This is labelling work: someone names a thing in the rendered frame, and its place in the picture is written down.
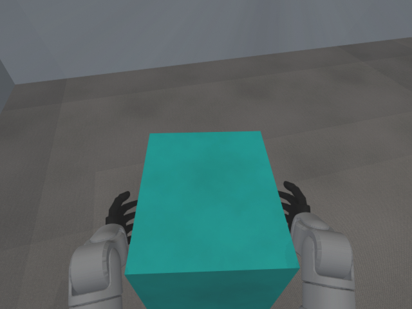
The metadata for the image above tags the left robot hand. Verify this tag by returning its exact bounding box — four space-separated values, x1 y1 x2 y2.
106 191 138 245

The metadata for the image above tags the right robot hand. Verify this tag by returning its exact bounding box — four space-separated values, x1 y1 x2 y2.
278 181 310 231

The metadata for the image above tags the robot left forearm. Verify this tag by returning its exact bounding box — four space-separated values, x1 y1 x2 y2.
68 223 128 309

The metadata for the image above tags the carton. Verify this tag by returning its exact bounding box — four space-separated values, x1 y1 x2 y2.
124 131 300 309

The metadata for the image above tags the robot right forearm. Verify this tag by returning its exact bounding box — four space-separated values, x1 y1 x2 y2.
290 212 356 309

